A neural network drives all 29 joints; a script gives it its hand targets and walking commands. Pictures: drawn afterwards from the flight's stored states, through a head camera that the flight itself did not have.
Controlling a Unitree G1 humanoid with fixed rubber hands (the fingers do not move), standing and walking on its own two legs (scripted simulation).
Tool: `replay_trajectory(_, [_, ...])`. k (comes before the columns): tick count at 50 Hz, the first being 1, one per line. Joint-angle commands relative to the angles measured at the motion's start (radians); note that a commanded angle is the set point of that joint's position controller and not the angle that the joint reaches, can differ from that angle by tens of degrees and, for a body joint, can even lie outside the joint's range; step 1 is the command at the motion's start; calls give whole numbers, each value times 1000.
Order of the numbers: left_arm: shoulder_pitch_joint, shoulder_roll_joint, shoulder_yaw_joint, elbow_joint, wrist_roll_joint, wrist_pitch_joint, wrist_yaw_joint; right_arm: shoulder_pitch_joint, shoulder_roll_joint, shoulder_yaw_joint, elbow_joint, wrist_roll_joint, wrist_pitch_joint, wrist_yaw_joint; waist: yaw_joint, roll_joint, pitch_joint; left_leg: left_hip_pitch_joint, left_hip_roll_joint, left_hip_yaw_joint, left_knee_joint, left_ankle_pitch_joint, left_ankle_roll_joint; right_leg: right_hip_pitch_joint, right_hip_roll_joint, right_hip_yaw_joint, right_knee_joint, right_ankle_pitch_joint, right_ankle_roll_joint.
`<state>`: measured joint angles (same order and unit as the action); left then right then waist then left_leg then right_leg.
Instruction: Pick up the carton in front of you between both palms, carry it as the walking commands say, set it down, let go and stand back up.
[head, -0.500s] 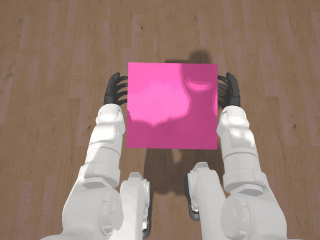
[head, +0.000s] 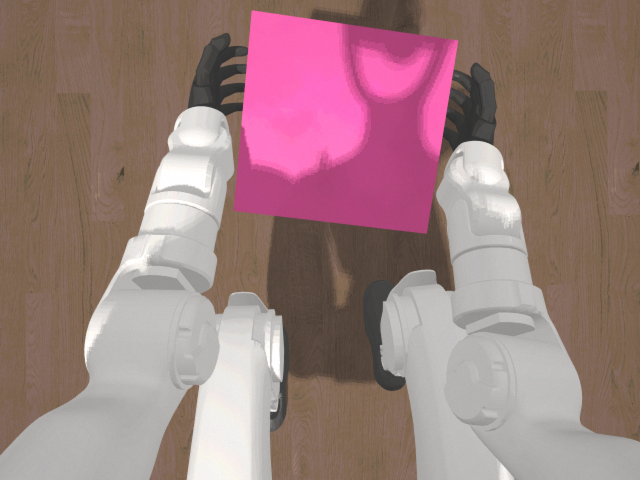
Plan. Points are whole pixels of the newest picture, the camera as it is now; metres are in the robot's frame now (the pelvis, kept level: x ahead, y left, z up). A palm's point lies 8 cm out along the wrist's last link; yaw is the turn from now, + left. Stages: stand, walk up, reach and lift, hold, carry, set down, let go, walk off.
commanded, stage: set down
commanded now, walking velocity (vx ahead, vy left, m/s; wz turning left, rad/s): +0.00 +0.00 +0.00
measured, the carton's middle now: (334, 140) +0.50 -0.04 -0.22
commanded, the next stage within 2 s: none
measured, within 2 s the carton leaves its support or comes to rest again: rests again in 1.04 s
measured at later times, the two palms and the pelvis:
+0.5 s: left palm (240, 113) +0.55 +0.08 -0.21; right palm (470, 132) +0.49 -0.21 -0.18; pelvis +0.00 +0.01 -0.06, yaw -2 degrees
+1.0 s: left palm (245, 110) +0.55 +0.07 -0.23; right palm (474, 124) +0.50 -0.23 -0.20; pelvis +0.00 +0.00 -0.06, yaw -2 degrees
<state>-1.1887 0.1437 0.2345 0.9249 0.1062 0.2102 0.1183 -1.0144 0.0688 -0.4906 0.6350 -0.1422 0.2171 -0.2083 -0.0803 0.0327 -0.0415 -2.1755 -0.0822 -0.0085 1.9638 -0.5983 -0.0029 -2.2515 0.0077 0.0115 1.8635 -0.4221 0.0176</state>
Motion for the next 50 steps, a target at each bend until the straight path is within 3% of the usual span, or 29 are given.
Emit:
replay_trajectory(1, [-578, -869, -378, -75, -110, -49, -259, -691, 747, 516, -16, 106, -35, 261, -47, 47, -1106, 363, -94, 24, -183, 208, 4, 807, 113, -75, -35, 265, 33])
replay_trajectory(5, [-632, -835, -398, -52, -133, -60, -246, -744, 696, 502, -15, 130, -49, 262, -67, 71, -1091, 378, -86, 17, -138, 223, 4, 764, 100, -89, 20, 272, 35])
replay_trajectory(8, [-694, -794, -397, -52, -141, -78, -234, -674, 726, 440, 90, 146, -50, 269, -66, 110, -1029, 356, -77, 18, -115, 223, 4, 717, 100, -87, 56, 288, 32])
replay_trajectory(12, [-718, -757, -408, -56, -141, -94, -224, -638, 742, 381, 178, 159, -43, 302, -56, 151, -974, 386, -64, 6, -88, 278, 3, 623, 101, -88, 100, 305, 31])
replay_trajectory(17, [-712, -780, -447, -87, -155, -99, -205, -648, 770, 390, 165, 209, -40, 334, -30, 185, -1017, 486, -57, -9, -60, 406, 2, 551, 102, -96, 143, 363, 36])
replay_trajectory(23, [-655, -762, -375, -13, -105, -84, -208, -661, 734, 353, 191, 179, -21, 370, -17, 122, -862, 411, -60, -20, -56, 347, 19, 445, 97, -97, 144, 288, 41])
replay_trajectory(32, [-627, -663, -274, 83, -35, -74, -228, -662, 678, 275, 265, 135, -16, 376, 16, 75, -727, 289, -52, -6, -51, 204, 39, 413, 99, -86, 139, 181, 39])
replay_trajectory(50, [-464, -534, -188, 175, 81, -54, -257, -586, 548, 185, 387, 106, -34, 373, 67, 82, -567, 212, -27, -13, -20, 226, 51, 333, 106, -56, 152, 187, 40])
